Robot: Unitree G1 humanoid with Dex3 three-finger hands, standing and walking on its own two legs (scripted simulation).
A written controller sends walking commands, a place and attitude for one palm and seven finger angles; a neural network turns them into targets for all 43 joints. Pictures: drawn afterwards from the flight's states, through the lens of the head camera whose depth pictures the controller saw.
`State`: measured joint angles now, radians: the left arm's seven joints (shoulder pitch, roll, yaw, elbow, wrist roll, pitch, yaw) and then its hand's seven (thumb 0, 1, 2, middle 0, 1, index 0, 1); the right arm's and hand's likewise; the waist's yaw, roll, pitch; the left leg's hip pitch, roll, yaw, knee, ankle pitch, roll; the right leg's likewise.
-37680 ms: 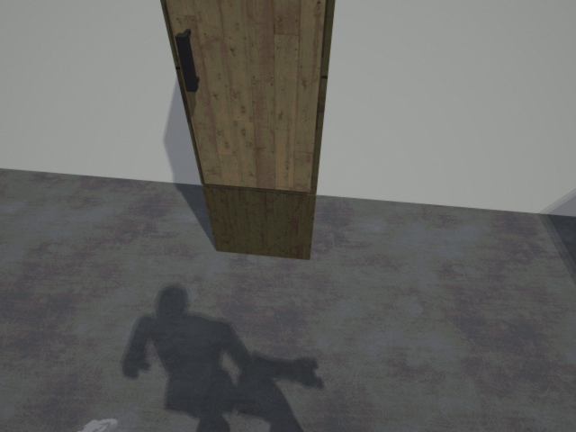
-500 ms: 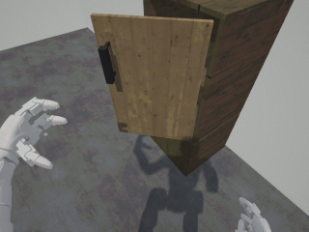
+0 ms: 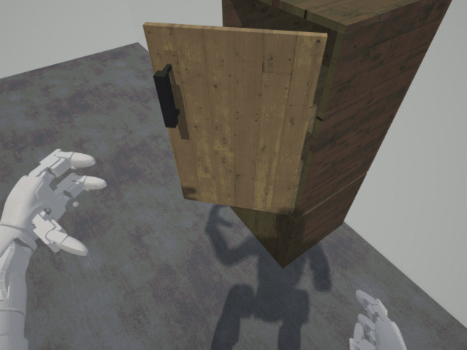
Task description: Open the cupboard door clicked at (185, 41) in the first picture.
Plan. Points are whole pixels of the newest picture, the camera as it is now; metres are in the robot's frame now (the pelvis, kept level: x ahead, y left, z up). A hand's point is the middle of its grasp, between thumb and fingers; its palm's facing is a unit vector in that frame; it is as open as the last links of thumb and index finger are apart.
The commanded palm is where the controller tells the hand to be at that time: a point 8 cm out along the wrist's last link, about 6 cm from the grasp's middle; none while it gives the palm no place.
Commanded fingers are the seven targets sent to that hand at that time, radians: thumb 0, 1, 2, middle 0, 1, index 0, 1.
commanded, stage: move the hooked fingers beside the handle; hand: left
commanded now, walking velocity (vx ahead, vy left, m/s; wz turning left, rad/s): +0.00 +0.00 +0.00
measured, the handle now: (169, 96) +0.63 +0.21 +0.11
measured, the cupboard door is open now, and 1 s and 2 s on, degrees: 44 44 44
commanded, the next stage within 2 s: none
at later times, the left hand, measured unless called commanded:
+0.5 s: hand (102, 158) +0.39 +0.28 +0.13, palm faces -0.08 -1.00 +0.00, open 14.0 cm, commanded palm +0.37 +0.33 +0.13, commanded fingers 0.00 -0.50 0.30 -0.30 -1.20 -0.30 -1.20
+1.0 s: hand (117, 133) +0.46 +0.28 +0.13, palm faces -0.11 -0.99 +0.00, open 14.0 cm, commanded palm +0.46 +0.33 +0.12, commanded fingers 0.00 -0.50 0.30 -0.30 -1.20 -0.30 -1.20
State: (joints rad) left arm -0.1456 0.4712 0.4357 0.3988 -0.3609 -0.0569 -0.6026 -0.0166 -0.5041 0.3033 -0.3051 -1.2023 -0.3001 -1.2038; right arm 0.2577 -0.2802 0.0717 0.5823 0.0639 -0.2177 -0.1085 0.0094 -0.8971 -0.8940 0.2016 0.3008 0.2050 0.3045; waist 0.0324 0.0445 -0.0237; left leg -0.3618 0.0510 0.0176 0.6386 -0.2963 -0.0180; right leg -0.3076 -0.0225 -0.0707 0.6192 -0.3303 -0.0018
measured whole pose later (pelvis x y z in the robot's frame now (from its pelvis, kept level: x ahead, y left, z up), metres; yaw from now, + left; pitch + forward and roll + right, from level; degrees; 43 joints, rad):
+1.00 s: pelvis +0.00 +0.01 -0.02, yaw -1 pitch +13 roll -2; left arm -0.90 0.73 0.46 1.19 -0.17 -0.20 -0.61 -0.02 -0.50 0.30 -0.30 -1.20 -0.30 -1.20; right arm 0.35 -0.31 0.06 0.62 0.04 -0.05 -0.07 0.00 -0.90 -0.89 0.20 0.30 0.21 0.30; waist -0.12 0.01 -0.05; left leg -0.69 0.07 0.02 0.81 -0.35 0.00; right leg -0.62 -0.01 -0.06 0.75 -0.36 0.01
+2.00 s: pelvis +0.03 +0.03 -0.03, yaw -3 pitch +23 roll -5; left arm -1.14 0.90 0.50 1.28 -0.04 -0.16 -0.57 -0.02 -0.50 0.30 -0.30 -1.20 -0.30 -1.20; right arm 0.47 -0.28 0.07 0.60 -0.01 0.09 -0.02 0.00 -0.90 -0.89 0.20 0.30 0.21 0.30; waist -0.22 0.03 -0.08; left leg -0.87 0.09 0.01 0.90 -0.43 0.01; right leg -0.77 0.02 -0.06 0.75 -0.38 0.03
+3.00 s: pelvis +0.02 +0.04 -0.04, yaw -4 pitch +24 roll -6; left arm -1.21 0.91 0.46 1.33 -0.03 -0.15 -0.55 -0.02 -0.50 0.30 -0.30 -1.20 -0.30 -1.20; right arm 0.49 -0.28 0.08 0.60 -0.01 0.07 -0.03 0.00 -0.90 -0.89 0.20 0.30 0.21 0.30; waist -0.25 0.04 -0.08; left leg -0.93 0.09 0.00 0.94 -0.43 0.02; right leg -0.81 0.02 -0.06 0.78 -0.37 0.04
